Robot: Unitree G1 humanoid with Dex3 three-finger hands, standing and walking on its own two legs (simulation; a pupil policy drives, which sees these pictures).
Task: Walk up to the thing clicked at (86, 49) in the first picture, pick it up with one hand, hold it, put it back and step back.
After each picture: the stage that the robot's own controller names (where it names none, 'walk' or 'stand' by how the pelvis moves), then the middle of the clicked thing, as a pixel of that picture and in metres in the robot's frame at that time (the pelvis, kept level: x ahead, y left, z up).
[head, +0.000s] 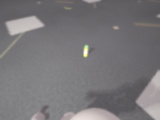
stand; (85, 51) +1.30 +0.07 -0.66
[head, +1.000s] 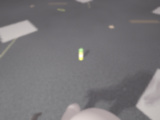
walk; (81, 54) +1.17 +0.23 -0.65
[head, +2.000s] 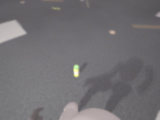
walk; (76, 71) +0.72 +0.21 -0.64
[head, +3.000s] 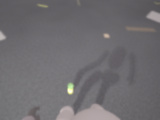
walk; (70, 88) +0.41 +0.16 -0.64
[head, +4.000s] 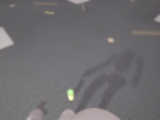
stand; (70, 95) +0.35 +0.18 -0.64
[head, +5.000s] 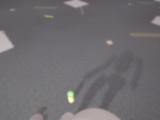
stand; (70, 97) +0.35 +0.18 -0.65
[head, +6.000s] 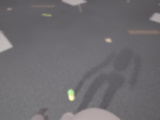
stand; (71, 95) +0.37 +0.19 -0.66
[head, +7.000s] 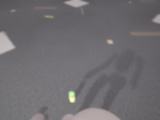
stand; (72, 97) +0.36 +0.18 -0.66
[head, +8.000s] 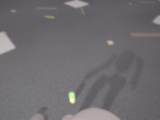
stand; (72, 97) +0.35 +0.17 -0.66
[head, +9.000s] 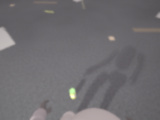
go down; (72, 93) +0.37 +0.17 -0.65
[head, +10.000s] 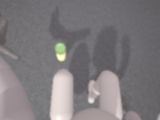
go down; (61, 53) +0.47 +0.18 -0.25
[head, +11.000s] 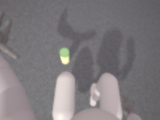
approach; (65, 57) +0.47 +0.17 -0.27
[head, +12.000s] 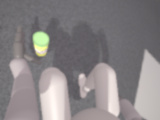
close in; (41, 46) +0.46 +0.21 -0.17
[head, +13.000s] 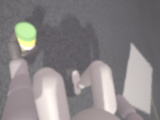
close; (27, 42) +0.46 +0.23 -0.17
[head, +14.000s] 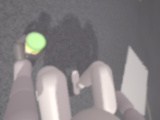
lift; (33, 47) +0.42 +0.22 -0.18
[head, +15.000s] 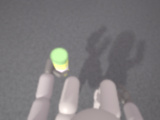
lift; (61, 65) +0.34 +0.18 +0.00
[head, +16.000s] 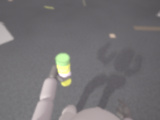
hold; (64, 71) +0.32 +0.17 +0.04
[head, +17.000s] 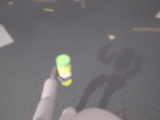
hold; (65, 72) +0.32 +0.17 +0.04
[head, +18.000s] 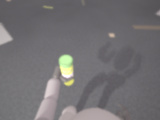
crouch; (67, 72) +0.32 +0.15 +0.03
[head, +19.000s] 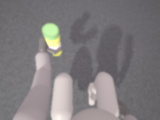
crouch; (54, 43) +0.49 +0.18 -0.04
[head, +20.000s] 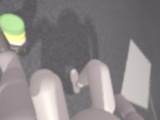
lower; (16, 37) +0.48 +0.25 -0.18
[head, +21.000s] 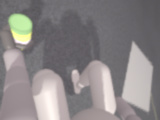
lower; (22, 36) +0.48 +0.25 -0.17
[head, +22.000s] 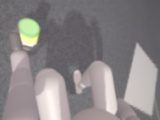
lower; (29, 39) +0.47 +0.23 -0.17
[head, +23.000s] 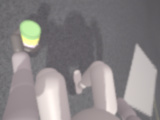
lower; (30, 40) +0.46 +0.23 -0.18
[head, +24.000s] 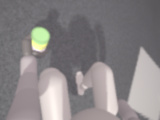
draw back; (39, 45) +0.45 +0.21 -0.17
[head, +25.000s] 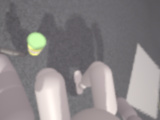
rise; (35, 46) +0.45 +0.21 -0.18
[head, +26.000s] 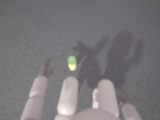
walk; (72, 64) +0.45 +0.15 -0.36
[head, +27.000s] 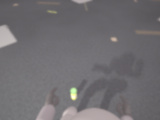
stand; (73, 94) +0.38 +0.14 -0.60
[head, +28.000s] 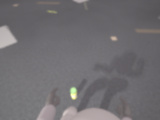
stand; (73, 93) +0.38 +0.15 -0.60
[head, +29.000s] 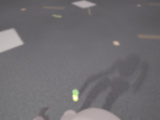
stand; (75, 95) +0.39 +0.14 -0.64
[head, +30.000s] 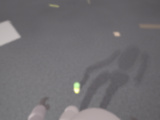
walk; (76, 88) +0.41 +0.12 -0.64
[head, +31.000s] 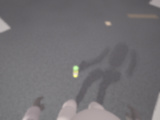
walk; (75, 71) +0.60 +0.14 -0.64
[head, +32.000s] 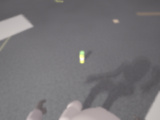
walk; (82, 57) +0.94 +0.18 -0.63
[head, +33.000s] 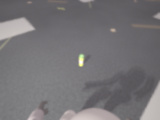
stand; (81, 60) +1.00 +0.14 -0.64
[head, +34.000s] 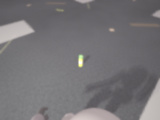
stand; (80, 61) +1.01 +0.15 -0.66
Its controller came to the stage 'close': yes
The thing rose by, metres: 0.70
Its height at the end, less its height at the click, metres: +0.00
